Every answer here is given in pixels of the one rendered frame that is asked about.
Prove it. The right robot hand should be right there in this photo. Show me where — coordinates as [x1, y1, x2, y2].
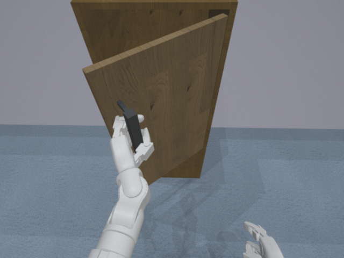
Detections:
[243, 221, 284, 258]

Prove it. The cupboard door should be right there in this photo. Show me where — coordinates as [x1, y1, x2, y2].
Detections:
[82, 13, 228, 186]

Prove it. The robot left forearm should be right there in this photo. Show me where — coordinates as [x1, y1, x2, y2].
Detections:
[88, 168, 151, 258]

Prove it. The handle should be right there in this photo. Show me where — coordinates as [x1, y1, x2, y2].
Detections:
[117, 99, 144, 153]

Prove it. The left robot hand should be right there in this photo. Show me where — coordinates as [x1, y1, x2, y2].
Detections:
[110, 114, 154, 174]

